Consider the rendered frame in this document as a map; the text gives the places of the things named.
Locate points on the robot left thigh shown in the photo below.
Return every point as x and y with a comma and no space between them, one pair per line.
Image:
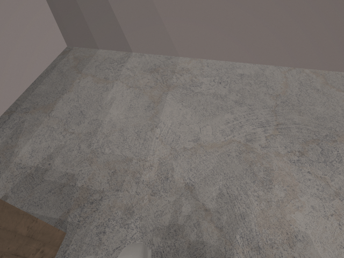
136,250

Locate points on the table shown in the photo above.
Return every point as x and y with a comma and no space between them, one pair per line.
25,236

